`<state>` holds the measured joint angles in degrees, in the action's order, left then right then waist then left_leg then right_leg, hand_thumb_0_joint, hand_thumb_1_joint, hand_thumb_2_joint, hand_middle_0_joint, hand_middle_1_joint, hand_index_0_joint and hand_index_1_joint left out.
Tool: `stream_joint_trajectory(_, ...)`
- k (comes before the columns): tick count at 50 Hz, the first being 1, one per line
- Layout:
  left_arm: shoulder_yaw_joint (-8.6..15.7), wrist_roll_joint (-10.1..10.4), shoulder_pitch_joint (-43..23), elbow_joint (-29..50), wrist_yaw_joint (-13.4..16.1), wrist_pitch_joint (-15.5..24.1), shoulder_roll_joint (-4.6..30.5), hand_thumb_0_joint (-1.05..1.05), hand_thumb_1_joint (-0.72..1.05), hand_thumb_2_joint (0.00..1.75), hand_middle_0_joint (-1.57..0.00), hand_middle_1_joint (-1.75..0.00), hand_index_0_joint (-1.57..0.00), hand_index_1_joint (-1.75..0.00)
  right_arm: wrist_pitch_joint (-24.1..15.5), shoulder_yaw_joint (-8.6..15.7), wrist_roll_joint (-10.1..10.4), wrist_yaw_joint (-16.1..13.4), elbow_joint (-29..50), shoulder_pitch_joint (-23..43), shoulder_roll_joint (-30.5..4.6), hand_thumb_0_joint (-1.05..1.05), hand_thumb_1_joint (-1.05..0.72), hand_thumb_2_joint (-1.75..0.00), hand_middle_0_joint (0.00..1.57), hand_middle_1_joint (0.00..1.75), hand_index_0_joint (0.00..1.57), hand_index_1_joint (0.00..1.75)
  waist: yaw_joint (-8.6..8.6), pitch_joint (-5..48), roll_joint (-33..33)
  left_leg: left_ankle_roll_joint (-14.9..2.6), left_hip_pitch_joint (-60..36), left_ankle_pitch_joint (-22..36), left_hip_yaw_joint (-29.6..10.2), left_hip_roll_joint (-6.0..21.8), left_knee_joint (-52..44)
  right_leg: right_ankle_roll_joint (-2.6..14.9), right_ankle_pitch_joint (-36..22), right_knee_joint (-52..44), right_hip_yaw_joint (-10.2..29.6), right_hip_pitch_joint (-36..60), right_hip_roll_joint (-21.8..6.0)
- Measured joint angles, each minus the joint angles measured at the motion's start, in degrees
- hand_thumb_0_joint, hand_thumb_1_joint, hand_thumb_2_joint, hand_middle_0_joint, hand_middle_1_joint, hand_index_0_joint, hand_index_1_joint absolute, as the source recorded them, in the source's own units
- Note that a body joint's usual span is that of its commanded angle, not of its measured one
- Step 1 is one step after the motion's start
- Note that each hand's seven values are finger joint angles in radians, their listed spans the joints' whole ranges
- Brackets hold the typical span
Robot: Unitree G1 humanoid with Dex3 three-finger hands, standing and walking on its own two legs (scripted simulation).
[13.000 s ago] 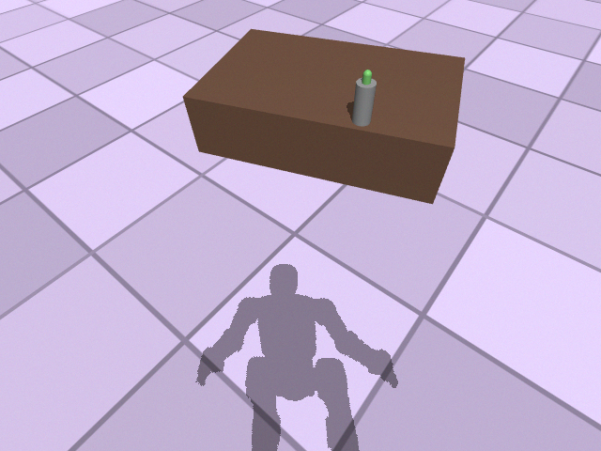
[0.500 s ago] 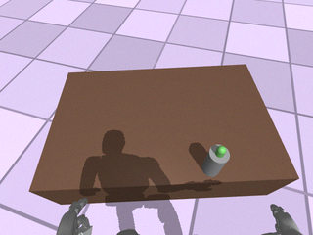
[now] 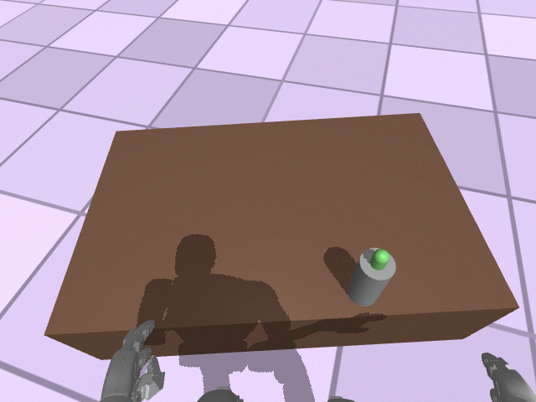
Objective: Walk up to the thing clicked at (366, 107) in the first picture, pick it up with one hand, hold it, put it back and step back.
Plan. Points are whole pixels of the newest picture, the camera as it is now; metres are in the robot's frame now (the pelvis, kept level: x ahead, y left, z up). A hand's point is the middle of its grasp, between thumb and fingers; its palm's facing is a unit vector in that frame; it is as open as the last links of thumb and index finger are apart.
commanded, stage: go down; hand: right
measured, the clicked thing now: (371, 274) +0.42 -0.21 -0.28
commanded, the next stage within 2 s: approach in 1.88 s
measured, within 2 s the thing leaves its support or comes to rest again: neither
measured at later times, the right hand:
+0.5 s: hand (503, 338) +0.23 -0.33 -0.06, palm faces +0.14 +0.95 -0.26, open 17.5 cm
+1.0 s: hand (523, 296) +0.29 -0.37 -0.05, palm faces +0.17 +0.97 -0.17, open 17.3 cm
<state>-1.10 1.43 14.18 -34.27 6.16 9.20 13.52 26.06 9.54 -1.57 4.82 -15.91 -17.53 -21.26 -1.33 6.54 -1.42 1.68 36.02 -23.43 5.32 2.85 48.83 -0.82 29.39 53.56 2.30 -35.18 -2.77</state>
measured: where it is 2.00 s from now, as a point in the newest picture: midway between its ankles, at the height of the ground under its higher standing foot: outside the picture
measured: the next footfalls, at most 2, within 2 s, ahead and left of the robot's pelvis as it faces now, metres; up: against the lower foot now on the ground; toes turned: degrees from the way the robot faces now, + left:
none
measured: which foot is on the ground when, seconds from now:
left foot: down 0.00-1.00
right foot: down 0.00-1.00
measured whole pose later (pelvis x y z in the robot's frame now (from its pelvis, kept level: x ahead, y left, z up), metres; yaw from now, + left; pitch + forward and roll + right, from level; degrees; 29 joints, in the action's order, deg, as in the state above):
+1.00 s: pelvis -0.04 +0.00 -0.03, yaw +1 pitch +18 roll +3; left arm -2.6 -1.4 16.6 -40.0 6.0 10.9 17.2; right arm -9.2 33.9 2.2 28.5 -63.8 22.0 -43.7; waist -4.0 3.8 1.6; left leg 1.1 51.6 -22.5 4.7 2.7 56.8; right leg -0.8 29.1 62.2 2.4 -50.7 -2.9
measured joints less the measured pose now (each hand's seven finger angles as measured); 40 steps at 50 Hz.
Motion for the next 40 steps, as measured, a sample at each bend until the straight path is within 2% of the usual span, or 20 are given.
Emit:
stream_joint_trajectory(9, -0.2, 0.0, 0.7, 0.3, 2.2, 2.3, 0.3, 0.01, 0.9, 0.91, -0.19, -0.29, -0.2, -0.3, -0.2, 1.9, 1.0, 1.7, 2.9, -1.6, -1.6, -0.01, 0.55, -0.05, 0.04, 0.06, 0.05, 0.06, -0.06, 0.3, 0.2, -0.18, 2.4, -0.3, 0.4, 0.0, 2.3, -0.11, 0.4, 2.7, 0.6, -2.7, 0.0)
stream_joint_trajectory(15, -0.7, -0.5, 0.2, -1.6, 3.6, 4.2, 0.4, 0.01, 0.9, 0.9, -0.2, -0.29, -0.2, -0.29, -2.9, 4.9, 2.2, 2.9, -0.6, 4.4, -3.7, -0.01, 0.55, -0.05, 0.04, 0.06, 0.05, 0.06, 0.04, -0.6, 0.7, -0.3, 3.8, -0.4, 0.7, 0.2, 3.9, -0.18, 0.4, 4.3, 1.1, -4.3, 0.2)
stream_joint_trajectory(19, -1.3, -0.7, -0.4, -3.2, 4.0, 4.9, 0.4, 0.01, 0.9, 0.9, -0.2, -0.29, -0.2, -0.29, -5.8, 8.1, 3.1, 5.1, -6.5, 11.4, -6.5, -0.01, 0.55, -0.05, 0.04, 0.06, 0.05, 0.06, -0.46, -1.3, 1.1, -0.46, 4.6, -0.1, 0.9, 0.2, 4.2, -0.31, 0.1, 4.7, 1.2, -5.2, 0.2)
stream_joint_trajectory(26, -0.9, -1.1, 0.4, -4.7, 3.3, 4.8, 1.5, 0.01, 0.89, 0.9, -0.2, -0.29, -0.2, -0.29, -11.6, 12.9, 4.1, 11.7, -19.5, 21.0, -11.3, -0.01, 0.55, -0.05, 0.04, 0.06, 0.05, 0.05, -1.78, -1.5, 1.0, -0.42, 5.9, 0.8, 0.3, 0.0, 3.7, -0.17, -0.6, 4.3, 0.7, -6.3, 0.0)
stream_joint_trajectory(33, 0.2, -1.7, 2.5, -4.9, 1.7, 3.4, 2.9, 0.01, 0.89, 0.91, -0.2, -0.29, -0.2, -0.29, -20.5, 17.1, 4.1, 17.3, -30.4, 27.1, -14.6, -0.01, 0.56, -0.07, 0.03, 0.06, 0.04, 0.06, -1.94, -2.2, 1.4, -0.34, 9.5, 1.0, -0.6, 0.1, 5.4, 0.08, -0.5, 5.8, -0.1, -9.5, 0.1)
stream_joint_trajectory(40, -0.2, -2.1, 3.2, -5.3, 0.7, 2.3, 3.4, 0.01, 0.9, 0.91, -0.2, -0.29, -0.2, -0.29, -29.3, 21.0, 3.9, 20.5, -39.0, 33.3, -17.7, -0.01, 0.58, -0.08, 0.02, 0.06, 0.03, 0.06, -1.94, -3.0, 2.4, -0.46, 13.4, 0.8, -0.8, 0.2, 7.6, 0.06, -0.3, 7.9, -0.1, -13.2, 0.1)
